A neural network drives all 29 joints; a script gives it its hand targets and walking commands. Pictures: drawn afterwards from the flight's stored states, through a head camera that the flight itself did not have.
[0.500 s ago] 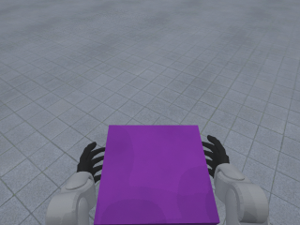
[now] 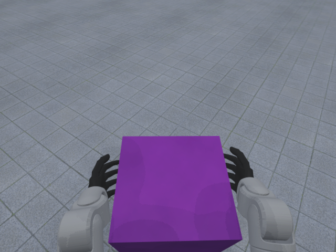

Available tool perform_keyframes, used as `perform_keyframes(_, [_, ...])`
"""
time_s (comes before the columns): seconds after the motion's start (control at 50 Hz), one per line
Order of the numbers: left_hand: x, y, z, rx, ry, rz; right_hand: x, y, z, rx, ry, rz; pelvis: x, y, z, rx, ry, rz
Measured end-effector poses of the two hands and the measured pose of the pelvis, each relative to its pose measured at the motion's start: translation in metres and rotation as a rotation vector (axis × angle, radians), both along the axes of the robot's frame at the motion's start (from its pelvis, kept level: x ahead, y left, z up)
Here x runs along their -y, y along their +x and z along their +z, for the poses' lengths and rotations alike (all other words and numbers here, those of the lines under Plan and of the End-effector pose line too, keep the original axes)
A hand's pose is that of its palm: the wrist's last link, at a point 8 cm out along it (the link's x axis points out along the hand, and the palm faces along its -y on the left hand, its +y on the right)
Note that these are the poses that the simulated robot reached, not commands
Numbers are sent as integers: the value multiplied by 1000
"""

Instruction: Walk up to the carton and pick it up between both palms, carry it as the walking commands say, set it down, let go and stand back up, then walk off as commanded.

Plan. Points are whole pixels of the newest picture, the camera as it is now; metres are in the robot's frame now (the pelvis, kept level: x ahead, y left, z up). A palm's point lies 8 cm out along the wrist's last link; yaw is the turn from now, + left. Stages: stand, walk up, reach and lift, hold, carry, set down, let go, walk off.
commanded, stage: carry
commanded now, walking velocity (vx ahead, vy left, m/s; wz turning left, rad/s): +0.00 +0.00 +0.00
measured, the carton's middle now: (170, 201) +0.26 +0.00 +0.01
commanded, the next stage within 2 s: hold in 0.72 s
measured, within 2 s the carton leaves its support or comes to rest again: neither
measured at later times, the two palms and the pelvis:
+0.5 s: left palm (100, 188) +0.26 +0.15 +0.07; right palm (239, 181) +0.27 -0.15 +0.08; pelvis +0.02 +0.00 +0.00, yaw +0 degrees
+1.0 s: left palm (101, 198) +0.27 +0.16 +0.01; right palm (226, 189) +0.28 -0.14 +0.01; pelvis +0.02 +0.00 +0.00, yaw -5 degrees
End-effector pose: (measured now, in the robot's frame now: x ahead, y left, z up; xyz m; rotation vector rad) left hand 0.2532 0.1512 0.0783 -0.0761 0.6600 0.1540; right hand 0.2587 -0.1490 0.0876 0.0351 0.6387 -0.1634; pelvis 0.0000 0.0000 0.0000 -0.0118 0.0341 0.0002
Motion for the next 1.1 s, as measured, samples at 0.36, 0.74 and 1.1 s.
perform_keyframes(0.36, [-3,11,5,25,19,-9,-4,8,1,25,0,7,-5,15,1,13,4,-5])
perform_keyframes(0.74, [1,20,-3,14,20,-3,1,19,-8,13,10,3,0,18,1,3,7,-8])
perform_keyframes(1.1, [-25,34,-40,53,114,10,-26,48,-54,30,-61,120,-5,24,2,136,-1,-62])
